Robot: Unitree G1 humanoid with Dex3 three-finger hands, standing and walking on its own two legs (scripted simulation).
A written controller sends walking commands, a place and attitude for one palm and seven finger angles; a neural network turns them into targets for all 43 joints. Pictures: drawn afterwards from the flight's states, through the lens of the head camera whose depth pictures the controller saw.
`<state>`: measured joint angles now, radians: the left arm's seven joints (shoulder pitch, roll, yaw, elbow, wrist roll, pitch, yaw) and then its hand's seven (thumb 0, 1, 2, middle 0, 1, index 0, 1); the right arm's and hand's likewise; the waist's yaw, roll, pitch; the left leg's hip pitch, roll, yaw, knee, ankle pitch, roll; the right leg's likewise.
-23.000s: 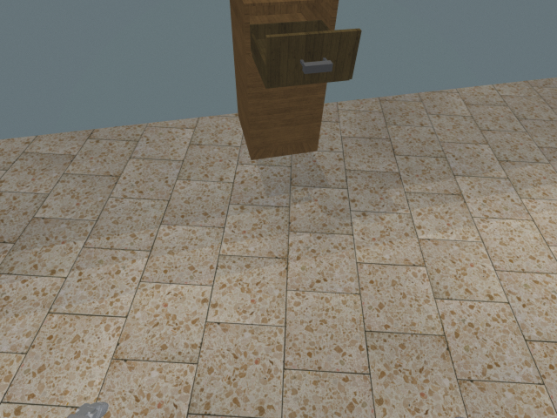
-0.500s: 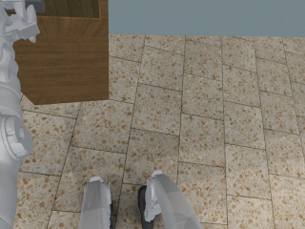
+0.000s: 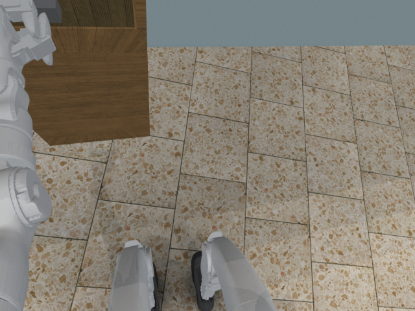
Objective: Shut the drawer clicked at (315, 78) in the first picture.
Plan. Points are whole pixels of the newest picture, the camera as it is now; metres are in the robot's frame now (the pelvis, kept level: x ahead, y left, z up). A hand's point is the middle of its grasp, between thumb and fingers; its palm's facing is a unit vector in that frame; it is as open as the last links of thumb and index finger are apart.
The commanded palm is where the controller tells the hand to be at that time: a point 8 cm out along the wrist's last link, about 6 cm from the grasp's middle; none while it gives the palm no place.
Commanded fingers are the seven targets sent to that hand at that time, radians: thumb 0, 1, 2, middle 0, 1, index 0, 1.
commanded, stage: pull the fist back off the drawer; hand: left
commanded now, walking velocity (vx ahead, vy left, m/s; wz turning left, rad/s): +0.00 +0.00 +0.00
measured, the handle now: out of the picture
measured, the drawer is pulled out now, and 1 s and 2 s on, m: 0.00 0.00 0.00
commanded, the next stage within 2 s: draw the hand back to the body in 0.20 s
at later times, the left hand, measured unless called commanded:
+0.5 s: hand (41, 52) +0.52 +0.20 +0.08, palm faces +0.06 -1.00 -0.05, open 3.3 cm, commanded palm +0.47 +0.25 +0.11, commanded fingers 0.00 0.90 0.90 -1.40 -1.60 -1.40 -1.60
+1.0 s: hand out of the picture +0.37 +0.22 +0.19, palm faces +0.25 -0.93 -0.26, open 3.3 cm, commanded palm +0.32 +0.27 +0.22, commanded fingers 0.00 0.90 0.90 -1.40 -1.60 -1.40 -1.60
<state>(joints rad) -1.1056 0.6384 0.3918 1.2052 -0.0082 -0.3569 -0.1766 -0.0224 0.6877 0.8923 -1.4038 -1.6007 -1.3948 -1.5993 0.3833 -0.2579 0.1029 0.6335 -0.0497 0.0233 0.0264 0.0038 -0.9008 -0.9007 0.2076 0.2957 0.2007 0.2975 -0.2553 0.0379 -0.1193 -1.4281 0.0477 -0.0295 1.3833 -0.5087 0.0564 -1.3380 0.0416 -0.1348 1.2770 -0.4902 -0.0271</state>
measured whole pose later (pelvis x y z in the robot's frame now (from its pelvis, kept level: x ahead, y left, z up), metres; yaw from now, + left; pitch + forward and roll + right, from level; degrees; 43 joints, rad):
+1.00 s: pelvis +0.08 -0.01 +0.12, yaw +4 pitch +7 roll -1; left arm 0.05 0.32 0.14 0.14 -0.09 -0.09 0.06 0.02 0.90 0.90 -1.40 -1.60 -1.40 -1.60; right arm 0.20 -0.24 0.04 0.51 0.05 0.07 -0.07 0.01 -0.90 -0.90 0.20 0.30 0.20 0.30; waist -0.01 0.03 -0.08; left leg -0.44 0.00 0.03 0.71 -0.38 0.03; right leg -0.40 0.03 -0.05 0.67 -0.39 -0.03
